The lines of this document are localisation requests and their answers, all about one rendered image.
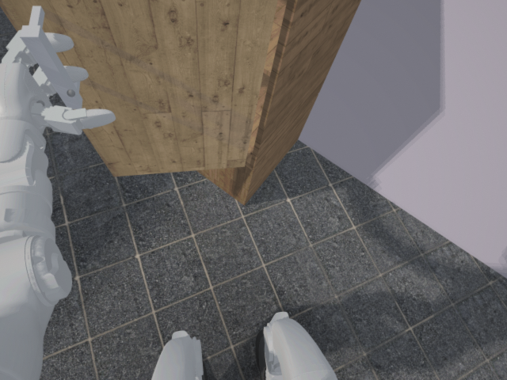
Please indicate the handle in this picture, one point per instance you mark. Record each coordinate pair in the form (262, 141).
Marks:
(42, 51)

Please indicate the left robot hand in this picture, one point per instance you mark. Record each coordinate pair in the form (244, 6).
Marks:
(19, 91)

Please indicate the robot right shin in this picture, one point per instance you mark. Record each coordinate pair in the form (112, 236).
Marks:
(273, 372)

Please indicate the robot left upper arm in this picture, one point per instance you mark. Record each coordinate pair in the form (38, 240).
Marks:
(33, 278)

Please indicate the robot left forearm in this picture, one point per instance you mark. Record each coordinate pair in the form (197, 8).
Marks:
(25, 190)

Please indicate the cupboard door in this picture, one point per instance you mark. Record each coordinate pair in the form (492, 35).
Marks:
(182, 77)

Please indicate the left robot thigh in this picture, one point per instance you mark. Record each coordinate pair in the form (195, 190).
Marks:
(181, 359)

